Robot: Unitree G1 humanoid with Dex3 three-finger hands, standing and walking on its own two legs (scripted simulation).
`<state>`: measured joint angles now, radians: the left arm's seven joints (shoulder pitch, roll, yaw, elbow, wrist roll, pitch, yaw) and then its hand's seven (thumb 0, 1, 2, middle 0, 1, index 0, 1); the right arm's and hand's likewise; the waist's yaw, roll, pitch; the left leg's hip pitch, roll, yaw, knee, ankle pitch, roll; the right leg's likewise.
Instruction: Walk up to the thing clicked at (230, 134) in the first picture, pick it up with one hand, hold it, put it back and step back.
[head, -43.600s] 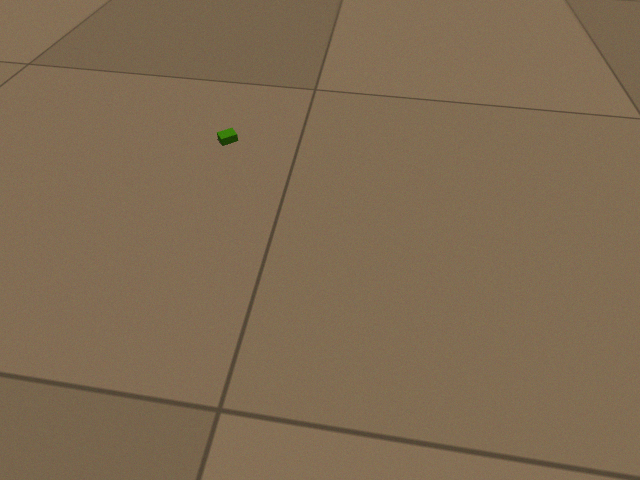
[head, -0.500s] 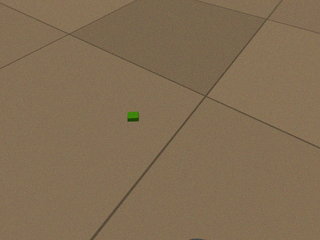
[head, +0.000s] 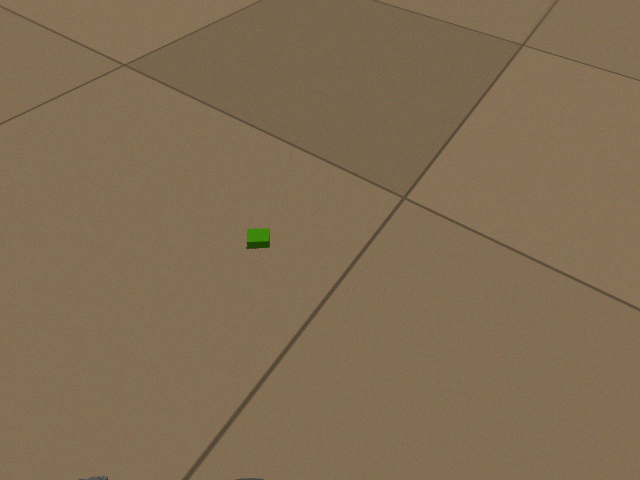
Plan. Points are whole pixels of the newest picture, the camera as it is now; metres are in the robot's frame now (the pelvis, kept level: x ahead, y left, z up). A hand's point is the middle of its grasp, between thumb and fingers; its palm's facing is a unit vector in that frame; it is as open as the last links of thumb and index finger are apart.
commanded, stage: step back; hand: left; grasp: from above
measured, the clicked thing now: (258, 238) +1.04 +0.23 -0.74
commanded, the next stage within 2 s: stand in 0.30 s
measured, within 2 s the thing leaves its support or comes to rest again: neither
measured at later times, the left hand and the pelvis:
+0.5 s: hand out of the picture +0.11 +0.24 -0.14, palm faces -0.04 -0.94 -0.35, open 7.4 cm; pelvis +0.01 -0.01 +0.02, yaw -1 degrees
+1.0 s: hand out of the picture +0.08 +0.24 -0.14, palm faces -0.06 -0.94 -0.35, open 7.4 cm; pelvis +0.00 -0.01 +0.02, yaw -1 degrees
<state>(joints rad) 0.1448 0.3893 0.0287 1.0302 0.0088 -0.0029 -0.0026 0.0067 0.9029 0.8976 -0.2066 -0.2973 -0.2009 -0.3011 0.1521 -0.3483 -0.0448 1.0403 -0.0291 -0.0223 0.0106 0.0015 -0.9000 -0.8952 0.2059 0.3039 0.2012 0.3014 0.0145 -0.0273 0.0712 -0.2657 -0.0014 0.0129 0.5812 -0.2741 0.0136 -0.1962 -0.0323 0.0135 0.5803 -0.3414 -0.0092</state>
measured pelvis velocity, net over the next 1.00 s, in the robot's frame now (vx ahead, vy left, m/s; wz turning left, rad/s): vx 0.00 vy -0.01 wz -0.02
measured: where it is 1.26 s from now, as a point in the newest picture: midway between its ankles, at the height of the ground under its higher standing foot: outside the picture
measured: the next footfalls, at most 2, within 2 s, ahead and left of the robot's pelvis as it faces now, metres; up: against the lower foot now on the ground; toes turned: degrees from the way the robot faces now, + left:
none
